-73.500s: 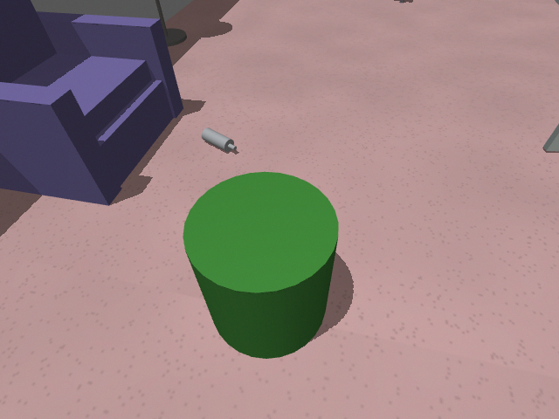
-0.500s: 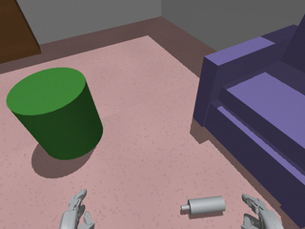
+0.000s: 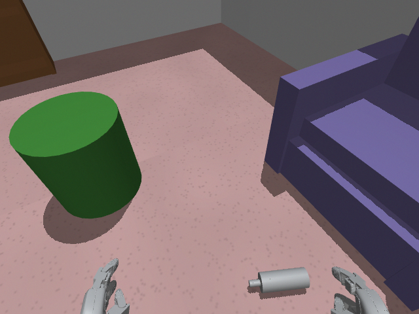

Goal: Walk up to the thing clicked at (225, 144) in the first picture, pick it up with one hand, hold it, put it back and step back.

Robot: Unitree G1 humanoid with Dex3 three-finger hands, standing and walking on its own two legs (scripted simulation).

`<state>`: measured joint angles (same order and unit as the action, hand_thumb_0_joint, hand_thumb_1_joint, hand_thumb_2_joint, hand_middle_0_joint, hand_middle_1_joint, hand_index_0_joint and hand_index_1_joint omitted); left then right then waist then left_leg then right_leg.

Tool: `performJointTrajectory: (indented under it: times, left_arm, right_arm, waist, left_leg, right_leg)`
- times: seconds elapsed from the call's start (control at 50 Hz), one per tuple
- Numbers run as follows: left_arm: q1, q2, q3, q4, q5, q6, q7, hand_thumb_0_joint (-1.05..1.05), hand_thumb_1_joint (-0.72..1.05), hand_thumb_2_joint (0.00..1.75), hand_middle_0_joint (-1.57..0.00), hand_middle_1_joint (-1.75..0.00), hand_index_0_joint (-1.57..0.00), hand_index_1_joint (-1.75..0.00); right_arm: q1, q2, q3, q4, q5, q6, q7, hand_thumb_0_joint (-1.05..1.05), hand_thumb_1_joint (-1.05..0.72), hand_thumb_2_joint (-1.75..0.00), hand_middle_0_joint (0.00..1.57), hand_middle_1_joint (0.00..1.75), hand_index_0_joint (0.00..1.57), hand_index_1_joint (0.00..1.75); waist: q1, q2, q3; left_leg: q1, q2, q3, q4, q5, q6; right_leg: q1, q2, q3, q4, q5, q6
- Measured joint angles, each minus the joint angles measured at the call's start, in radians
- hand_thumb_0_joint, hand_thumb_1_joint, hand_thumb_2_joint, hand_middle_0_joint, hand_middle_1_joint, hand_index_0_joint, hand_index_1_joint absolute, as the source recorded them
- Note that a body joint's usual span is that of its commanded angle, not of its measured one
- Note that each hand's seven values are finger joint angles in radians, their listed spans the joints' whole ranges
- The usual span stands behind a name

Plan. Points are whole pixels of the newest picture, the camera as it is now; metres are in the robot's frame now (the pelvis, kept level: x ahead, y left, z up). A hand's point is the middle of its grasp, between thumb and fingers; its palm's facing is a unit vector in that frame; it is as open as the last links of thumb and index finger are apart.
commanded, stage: stand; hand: right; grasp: from above
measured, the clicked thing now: (277, 280) +0.41 -0.22 -0.67
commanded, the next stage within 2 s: none
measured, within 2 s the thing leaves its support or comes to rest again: neither
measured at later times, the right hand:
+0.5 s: hand out of the picture +0.07 -0.25 -0.11, palm faces +0.04 +0.95 -0.31, open 7.4 cm
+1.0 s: hand out of the picture +0.03 -0.26 -0.10, palm faces +0.03 +0.94 -0.33, open 7.4 cm
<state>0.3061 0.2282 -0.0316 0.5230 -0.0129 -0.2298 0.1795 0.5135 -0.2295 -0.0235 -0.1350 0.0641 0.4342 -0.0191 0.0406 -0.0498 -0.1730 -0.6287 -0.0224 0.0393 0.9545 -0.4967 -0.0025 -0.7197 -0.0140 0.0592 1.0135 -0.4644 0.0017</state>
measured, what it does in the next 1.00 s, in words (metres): rises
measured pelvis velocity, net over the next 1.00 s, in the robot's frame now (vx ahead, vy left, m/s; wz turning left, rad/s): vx -0.01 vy -0.02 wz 0.00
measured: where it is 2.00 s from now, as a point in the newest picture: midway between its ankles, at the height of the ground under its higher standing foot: outside the picture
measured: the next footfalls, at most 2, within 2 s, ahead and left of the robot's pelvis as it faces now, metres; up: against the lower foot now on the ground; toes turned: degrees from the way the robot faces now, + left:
none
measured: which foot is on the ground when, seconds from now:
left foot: down 0.00-1.00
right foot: down 0.00-1.00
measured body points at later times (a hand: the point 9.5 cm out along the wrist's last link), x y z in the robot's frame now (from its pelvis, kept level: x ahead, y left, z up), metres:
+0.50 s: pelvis +0.00 -0.02 +0.05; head +0.00 -0.03 +0.50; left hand +0.08 +0.26 -0.08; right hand +0.07 -0.30 -0.08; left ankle -0.01 +0.12 -0.68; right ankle +0.02 -0.12 -0.68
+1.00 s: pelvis -0.01 -0.02 +0.07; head -0.02 -0.01 +0.51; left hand +0.05 +0.27 -0.08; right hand +0.02 -0.31 -0.07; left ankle -0.01 +0.12 -0.68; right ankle +0.02 -0.12 -0.68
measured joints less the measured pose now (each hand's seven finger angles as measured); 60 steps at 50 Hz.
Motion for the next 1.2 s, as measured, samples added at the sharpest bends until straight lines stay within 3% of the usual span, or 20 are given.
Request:
performJointTrajectory:
  times: [0.04,0.1,0.14,0.2,0.28,0.46,0.66,1.2]
  left_arm:
    - [0.000,0.000,0.000,0.001,0.001,0.000,0.001,0.02,0.90,0.90,-0.20,-0.30,-0.21,-0.30]
    - [-0.063,0.010,0.020,0.113,0.073,0.061,-0.054,0.01,0.90,0.90,-0.20,-0.30,-0.20,-0.30]
    - [-0.100,0.028,0.017,0.187,0.095,0.121,-0.099,0.01,0.90,0.90,-0.20,-0.30,-0.21,-0.30]
    - [-0.118,0.043,0.035,0.250,0.081,0.162,-0.145,0.01,0.90,0.90,-0.20,-0.30,-0.21,-0.30]
    - [-0.114,0.055,0.061,0.311,0.065,0.184,-0.170,0.01,0.90,0.90,-0.20,-0.30,-0.21,-0.30]
    - [-0.103,0.058,0.075,0.436,0.059,0.215,-0.168,0.01,0.90,0.90,-0.20,-0.30,-0.20,-0.30]
    - [-0.140,0.040,0.066,0.526,0.043,0.225,-0.161,0.01,0.90,0.90,-0.20,-0.30,-0.21,-0.30]
    - [-0.161,0.085,0.065,0.620,0.031,0.235,-0.174,0.01,0.91,0.90,-0.20,-0.30,-0.20,-0.30]
  right_arm:
    - [-0.001,0.000,0.000,0.002,-0.001,0.000,0.000,0.02,-0.91,-0.90,0.20,0.29,0.20,0.29]
    - [-0.137,-0.021,0.030,0.247,-0.073,-0.181,-0.009,0.01,-0.91,-0.90,0.20,0.29,0.20,0.29]
    - [-0.216,-0.032,0.026,0.415,-0.099,-0.260,-0.010,0.01,-0.91,-0.90,0.20,0.29,0.21,0.29]
    - [-0.272,-0.048,0.013,0.580,-0.112,-0.322,-0.007,0.01,-0.91,-0.90,0.20,0.30,0.21,0.29]
    - [-0.285,-0.061,-0.008,0.743,-0.110,-0.365,-0.010,0.01,-0.91,-0.90,0.20,0.30,0.21,0.29]
    - [-0.280,-0.055,-0.020,1.000,-0.098,-0.404,-0.014,0.01,-0.91,-0.90,0.20,0.30,0.20,0.30]
    - [-0.299,-0.044,-0.011,1.159,-0.092,-0.416,-0.014,0.01,-0.91,-0.90,0.20,0.30,0.20,0.30]
    - [-0.335,-0.063,-0.001,1.272,-0.088,-0.437,-0.003,0.01,-0.91,-0.90,0.20,0.30,0.21,0.30]
  waist:
    - [0.001,0.000,-0.002]
    - [-0.031,0.030,0.092]
    - [-0.048,0.050,0.124]
    - [-0.059,0.064,0.164]
    - [-0.058,0.066,0.185]
    - [-0.058,0.056,0.210]
    - [-0.062,0.049,0.229]
    - [-0.044,0.032,0.237]
  left_leg:
    - [0.001,0.000,0.000,0.000,0.000,0.000]
    - [0.088,0.018,-0.017,-0.022,0.008,0.001]
    - [0.127,0.029,-0.029,-0.050,0.023,0.000]
    - [0.181,0.040,-0.039,-0.096,0.046,-0.005]
    - [0.246,0.044,-0.044,-0.166,0.076,-0.013]
    - [0.393,0.050,-0.047,-0.339,0.152,-0.031]
    - [0.506,0.064,-0.052,-0.502,0.240,-0.041]
    - [0.556,0.047,-0.034,-0.604,0.297,-0.022]
  right_leg:
    - [0.001,0.000,0.000,0.000,-0.001,0.000]
    - [0.103,0.016,-0.019,-0.051,0.023,-0.007]
    - [0.154,0.026,-0.032,-0.101,0.048,-0.009]
    - [0.218,0.035,-0.042,-0.164,0.077,-0.013]
    - [0.285,0.039,-0.047,-0.233,0.104,-0.019]
    - [0.419,0.043,-0.051,-0.374,0.160,-0.035]
    - [0.537,0.055,-0.056,-0.544,0.250,-0.042]
    - [0.588,0.039,-0.037,-0.654,0.315,-0.020]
